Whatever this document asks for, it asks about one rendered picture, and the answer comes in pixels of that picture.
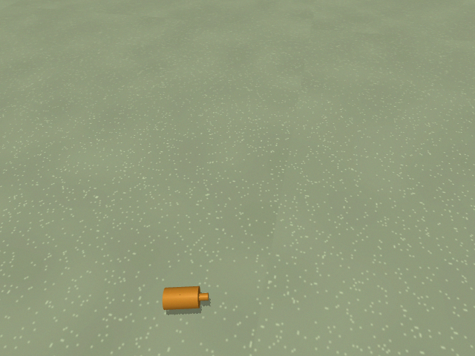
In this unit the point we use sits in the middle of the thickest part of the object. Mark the bottle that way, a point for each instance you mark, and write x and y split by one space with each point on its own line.
183 297

